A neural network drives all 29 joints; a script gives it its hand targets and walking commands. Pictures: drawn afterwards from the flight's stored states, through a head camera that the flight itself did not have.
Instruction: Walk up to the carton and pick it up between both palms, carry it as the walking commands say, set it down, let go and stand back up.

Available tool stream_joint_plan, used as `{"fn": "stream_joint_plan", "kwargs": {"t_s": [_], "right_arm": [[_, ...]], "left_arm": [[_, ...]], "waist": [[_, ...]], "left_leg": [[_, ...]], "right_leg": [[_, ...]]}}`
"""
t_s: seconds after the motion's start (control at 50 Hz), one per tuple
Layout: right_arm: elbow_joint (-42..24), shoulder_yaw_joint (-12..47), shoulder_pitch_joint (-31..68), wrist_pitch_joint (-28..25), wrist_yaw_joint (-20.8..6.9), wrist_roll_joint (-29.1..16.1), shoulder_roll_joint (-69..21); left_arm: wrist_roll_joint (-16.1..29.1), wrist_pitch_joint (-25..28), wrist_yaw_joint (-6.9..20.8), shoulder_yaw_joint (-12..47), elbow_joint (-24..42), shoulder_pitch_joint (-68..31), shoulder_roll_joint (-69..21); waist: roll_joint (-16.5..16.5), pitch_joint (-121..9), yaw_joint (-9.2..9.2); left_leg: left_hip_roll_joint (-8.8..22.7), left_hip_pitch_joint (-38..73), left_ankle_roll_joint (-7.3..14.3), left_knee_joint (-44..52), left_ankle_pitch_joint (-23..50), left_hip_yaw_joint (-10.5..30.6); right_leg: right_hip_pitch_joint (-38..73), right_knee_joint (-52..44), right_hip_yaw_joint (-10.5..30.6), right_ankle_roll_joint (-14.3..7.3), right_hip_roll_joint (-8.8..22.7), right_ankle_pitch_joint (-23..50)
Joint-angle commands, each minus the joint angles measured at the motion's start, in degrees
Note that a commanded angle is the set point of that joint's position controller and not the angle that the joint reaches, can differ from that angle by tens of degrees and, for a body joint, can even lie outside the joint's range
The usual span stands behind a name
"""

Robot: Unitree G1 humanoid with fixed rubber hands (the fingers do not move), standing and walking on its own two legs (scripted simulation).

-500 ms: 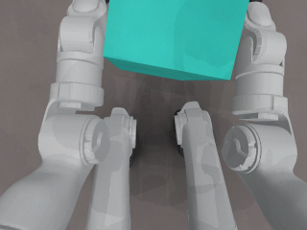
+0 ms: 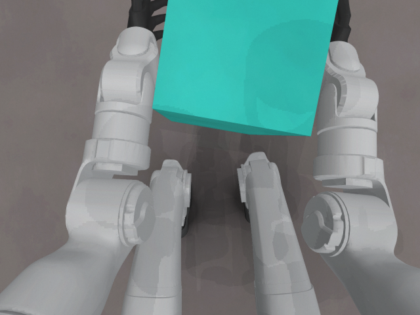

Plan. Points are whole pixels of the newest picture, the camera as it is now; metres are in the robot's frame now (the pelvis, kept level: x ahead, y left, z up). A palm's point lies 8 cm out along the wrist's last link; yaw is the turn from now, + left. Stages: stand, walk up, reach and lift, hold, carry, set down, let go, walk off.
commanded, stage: reach and lift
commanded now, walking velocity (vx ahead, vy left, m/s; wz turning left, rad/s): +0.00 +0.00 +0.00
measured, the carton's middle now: (229, 59) +0.50 -0.04 -0.11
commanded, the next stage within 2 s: none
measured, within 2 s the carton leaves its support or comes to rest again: neither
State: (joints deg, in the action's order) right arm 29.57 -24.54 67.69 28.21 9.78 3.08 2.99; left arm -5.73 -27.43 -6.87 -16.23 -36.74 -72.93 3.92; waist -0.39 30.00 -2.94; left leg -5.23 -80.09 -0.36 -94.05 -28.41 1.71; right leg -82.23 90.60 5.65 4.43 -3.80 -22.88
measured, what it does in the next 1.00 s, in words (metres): rises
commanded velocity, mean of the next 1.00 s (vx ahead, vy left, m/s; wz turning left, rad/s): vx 0.00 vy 0.00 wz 0.00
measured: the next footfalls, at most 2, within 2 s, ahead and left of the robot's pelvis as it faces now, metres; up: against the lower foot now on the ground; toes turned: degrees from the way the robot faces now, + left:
none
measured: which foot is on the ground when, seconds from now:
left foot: down 0.00-1.00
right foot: down 0.00-1.00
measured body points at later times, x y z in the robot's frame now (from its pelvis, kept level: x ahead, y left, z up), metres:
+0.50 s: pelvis +0.00 +0.00 +0.06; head +0.27 +0.00 +0.41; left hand +0.52 +0.09 +0.00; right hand +0.49 -0.18 +0.00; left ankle +0.14 +0.11 -0.52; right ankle +0.17 -0.14 -0.52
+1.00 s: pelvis +0.02 +0.00 +0.12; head +0.25 +0.00 +0.49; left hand +0.49 +0.10 +0.06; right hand +0.47 -0.17 +0.07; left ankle +0.14 +0.11 -0.52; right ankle +0.17 -0.14 -0.52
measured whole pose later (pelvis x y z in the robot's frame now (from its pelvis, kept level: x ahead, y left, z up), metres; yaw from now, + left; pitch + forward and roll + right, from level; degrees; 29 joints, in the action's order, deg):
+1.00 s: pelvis +0.02 +0.00 +0.12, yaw +0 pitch +5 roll -1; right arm 25.5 -21.1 51.8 27.2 9.4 5.1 -1.7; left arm -6.0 -25.6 -5.8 -14.2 -32.6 -56.1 0.0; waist -0.4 29.9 -2.7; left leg -4.4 -49.7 0.1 -66.0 -21.0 3.8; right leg -51.0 61.9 5.2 3.4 -2.5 -15.9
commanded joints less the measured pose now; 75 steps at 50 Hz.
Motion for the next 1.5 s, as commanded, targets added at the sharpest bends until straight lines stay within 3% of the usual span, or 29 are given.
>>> {"fn": "stream_joint_plan", "kwargs": {"t_s": [0.0,0.06,0.1,0.18,0.24,0.26,0.3,0.32,0.34,0.36,0.56,0.6,0.62,0.64,0.7,0.74,0.78,0.82,0.92,1.02,1.08,1.1,1.12,1.18,1.22,1.32,1.42,1.46,1.48], "right_arm": [[-5.4,42.7,48.9,-0.8,-15.8,-10.9,-67.5],[-7.6,44.6,49.3,-0.4,-15.4,-12.8,-68.9],[-3.9,42.8,50.5,-0.6,-15.5,-11.1,-68.2],[-9.6,45.4,53.4,-0.8,-15.7,-13.1,-67.9],[-7.4,44.5,48.6,-0.4,-15.5,-11.9,-70.3],[-7.1,43.8,49.0,-0.2,-15.7,-11.8,-67.4],[-9.2,44.4,48.2,-0.7,-15.8,-11.5,-66.5],[-6.3,43.4,50.0,-0.6,-16.1,-11.3,-67.4],[-6.7,42.9,48.8,-0.8,-16.4,-11.1,-67.1],[-7.4,44.0,50.1,-0.7,-16.5,-11.9,-66.4],[-4.8,44.4,43.0,-1.1,-17.0,-11.0,-71.8],[-5.3,44.4,40.5,-1.5,-17.5,-10.2,-71.4],[-7.5,46.5,41.9,-1.3,-17.2,-11.2,-70.9],[-10.7,47.6,40.2,-1.3,-16.9,-11.8,-70.8],[-3.2,43.3,39.0,-1.7,-17.2,-8.0,-70.0],[-8.3,46.2,37.3,-2.6,-17.8,-9.5,-68.8],[-16.1,50.3,40.2,-3.1,-17.4,-11.9,-70.4],[-13.9,50.7,38.3,-2.7,-17.2,-11.5,-70.3],[-6.9,47.6,32.3,-2.6,-17.7,-8.4,-69.9],[-7.2,48.2,29.6,-2.2,-17.6,-9.3,-72.8],[-15.5,52.3,31.1,-2.3,-18.0,-11.8,-72.9],[-5.5,47.3,26.8,-1.7,-18.3,-8.4,-71.0],[-13.4,51.6,30.7,-2.4,-18.5,-10.7,-71.4],[-4.1,46.1,26.3,-2.0,-18.3,-6.3,-70.6],[-8.6,49.1,23.3,-2.3,-18.9,-8.7,-73.9],[-6.4,46.3,22.4,-3.1,-19.5,-6.8,-73.5],[0.9,39.9,8.0,-1.3,-19.5,-2.3,-76.7],[13.6,27.7,2.0,0.8,-20.6,4.5,-72.7],[10.5,30.8,5.3,0.3,-21.1,2.7,-75.5]], "left_arm": [[12.2,3.4,15.6,33.1,8.8,-45.4,-64.7],[13.3,3.3,15.5,34.9,13.2,-46.9,-62.2],[10.3,3.0,16.2,31.2,6.0,-44.3,-61.7],[12.5,2.4,16.4,34.1,9.4,-44.8,-64.8],[11.8,2.6,16.2,34.2,9.5,-42.1,-64.8],[12.3,2.3,16.2,35.4,10.1,-44.9,-65.1],[12.6,1.9,16.2,34.9,8.7,-42.2,-67.3],[10.5,1.7,16.3,32.4,4.5,-39.6,-66.0],[11.9,2.0,16.4,33.6,6.9,-41.7,-69.5],[11.4,1.9,16.5,34.1,6.9,-41.0,-67.2],[10.3,3.2,16.7,33.2,5.9,-36.9,-69.1],[11.3,3.9,16.9,35.8,10.2,-39.0,-69.2],[11.8,4.0,17.0,36.0,11.4,-39.1,-68.5],[14.2,4.1,17.0,39.8,16.2,-40.9,-68.8],[9.2,4.0,17.2,33.1,4.5,-32.7,-67.1],[11.2,3.5,17.1,38.7,7.6,-30.0,-71.7],[13.5,4.2,16.8,40.8,15.3,-32.0,-71.7],[11.4,4.3,16.7,38.2,11.5,-27.6,-69.9],[11.1,5.1,17.1,37.1,10.1,-28.0,-70.4],[11.2,5.4,17.4,40.1,14.7,-29.2,-68.1],[12.9,5.1,17.1,43.4,18.9,-27.2,-70.4],[9.6,4.1,16.9,39.0,10.6,-23.3,-68.6],[11.4,4.2,17.1,41.1,13.3,-22.4,-71.7],[7.1,4.3,17.8,34.7,3.6,-18.3,-70.0],[10.7,5.0,17.9,40.8,13.3,-20.8,-73.7],[9.8,5.7,17.9,39.5,11.4,-20.8,-74.8],[5.8,4.5,18.3,32.5,2.8,-5.9,-78.9],[-1.5,2.6,18.6,19.7,-9.7,1.4,-73.9],[0.0,3.7,19.0,22.1,-5.6,-2.7,-74.6]], "waist": [[-1.8,-136.3,-1.66],[-1.4,-137.6,-0.06],[-2.2,-129.2,1.45],[0.9,-138.0,0.69],[-2.5,-135.6,-0.21],[0.4,-137.6,-2.52],[2.3,-135.1,-1.91],[0.5,-127.9,0.99],[-0.3,-130.1,-2.39],[2.6,-129.6,-0.28],[0.2,-126.9,1.14],[0.9,-132.3,-1.02],[1.3,-131.9,0.69],[1.5,-139.3,-2.33],[-0.1,-118.8,0.24],[1.1,-125.6,-2.43],[1.0,-135.0,-1.11],[-0.5,-131.4,1.93],[-1.2,-117.7,-1.02],[0.4,-122.2,-0.42],[1.1,-129.4,-0.2],[2.7,-116.0,1.04],[0.1,-124.8,0.31],[-1.2,-104.5,-0.42],[1.0,-113.5,-1.89],[2.4,-100.3,-2.58],[-0.1,-77.9,-3.07],[-0.8,-52.8,-1.54],[-1.9,-55.0,-1.26]], "left_leg": [[-5.2,31.3,0.1,15.6,9.6,-1.8],[-5.3,32.5,0.4,16.2,8.7,-2.3],[-5.1,26.7,0.7,18.1,2.7,-3.0],[-4.8,36.1,0.9,20.0,6.2,-1.1],[-4.9,36.7,0.6,21.4,7.8,-0.6],[-4.1,39.7,0.4,21.7,5.9,0.0],[-4.4,40.1,0.2,23.1,5.9,-0.2],[-4.1,38.3,0.5,24.3,2.5,0.0],[-4.2,40.1,0.3,24.8,2.9,0.8],[-3.9,41.0,0.5,25.8,3.6,0.5],[-3.7,42.2,0.7,31.1,4.7,0.6],[-3.2,48.1,0.1,31.4,7.7,1.4],[-3.5,47.6,0.3,32.1,9.2,0.8],[-3.7,52.5,0.2,32.1,12.4,1.0],[-2.8,43.8,0.7,34.8,5.0,2.0],[-2.5,52.3,-0.3,36.2,9.7,3.0],[-3.1,56.2,-0.3,35.7,15.1,2.4],[-3.2,54.0,0.4,36.8,16.6,1.8],[-2.5,50.7,0.0,40.5,9.9,2.7],[-2.5,54.9,0.4,42.4,10.9,2.3],[-2.2,63.1,0.1,44.8,16.0,2.7],[-1.6,58.5,0.2,45.8,12.7,3.3],[-2.2,60.8,0.6,45.4,14.1,3.0],[-1.5,51.6,0.7,48.8,5.7,2.7],[-1.2,63.0,0.1,50.0,14.8,3.6],[-1.8,60.4,0.1,52.2,13.5,3.3],[-0.3,59.3,0.6,58.1,13.9,3.6],[0.7,51.4,1.1,61.4,3.5,3.3],[0.9,53.1,1.7,62.0,4.1,3.6]], "right_leg": [[45.6,-11.8,-8.0,-1.8,-6.1,10.6],[48.1,-13.7,-6.6,-1.6,-5.6,9.7],[45.4,-15.4,-6.9,-1.4,-5.2,3.4],[48.5,-16.1,-6.9,-1.9,-5.2,6.7],[50.2,-17.7,-7.1,-2.1,-5.6,8.2],[48.5,-17.9,-7.7,-2.4,-5.6,6.5],[49.2,-19.3,-7.0,-2.7,-5.1,5.9],[44.9,-20.3,-7.2,-2.6,-5.2,1.0],[47.0,-21.3,-7.6,-3.0,-5.1,1.9],[46.8,-20.6,-7.6,-2.7,-5.0,3.5],[55.3,-26.7,-5.9,-2.7,-4.7,5.1],[55.5,-27.1,-6.3,-3.1,-5.3,7.5],[57.9,-28.1,-5.4,-2.6,-4.8,9.4],[62.1,-28.2,-5.8,-2.8,-5.3,13.4],[53.1,-30.3,-5.5,-3.0,-4.5,4.5],[56.7,-31.6,-6.0,-3.7,-4.9,9.1],[63.9,-31.4,-5.5,-3.2,-4.8,15.0],[64.1,-32.6,-5.2,-2.1,-4.7,15.7],[62.3,-36.2,-4.7,-3.0,-3.8,10.0],[67.3,-38.5,-4.1,-2.7,-3.5,11.6],[73.0,-40.3,-4.7,-2.8,-4.0,17.1],[65.0,-41.0,-4.3,-3.4,-3.3,12.4],[71.4,-41.2,-4.4,-2.9,-3.8,14.3],[67.3,-44.2,-4.0,-2.8,-3.2,6.7],[72.3,-44.8,-5.2,-3.5,-3.5,16.1],[68.9,-48.4,-4.3,-3.5,-3.0,14.2],[69.6,-52.8,-4.4,-3.7,-2.3,15.3],[61.2,-56.0,-4.1,-4.5,-1.7,2.9],[64.2,-56.2,-3.6,-4.3,-1.8,4.6]]}}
